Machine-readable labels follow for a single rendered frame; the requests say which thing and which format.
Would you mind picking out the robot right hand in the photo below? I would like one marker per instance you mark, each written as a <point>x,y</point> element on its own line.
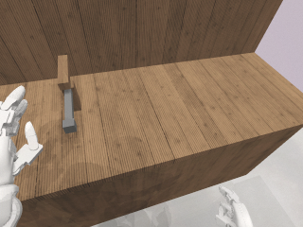
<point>235,216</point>

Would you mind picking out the tap lever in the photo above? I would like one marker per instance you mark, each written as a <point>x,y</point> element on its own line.
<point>69,124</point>

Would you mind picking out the robot left hand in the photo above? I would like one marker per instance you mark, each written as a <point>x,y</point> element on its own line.
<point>11,111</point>

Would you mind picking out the counter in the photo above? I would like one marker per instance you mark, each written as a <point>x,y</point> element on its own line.
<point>169,98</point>

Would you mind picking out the left robot forearm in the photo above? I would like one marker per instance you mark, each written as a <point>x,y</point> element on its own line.
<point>11,208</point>

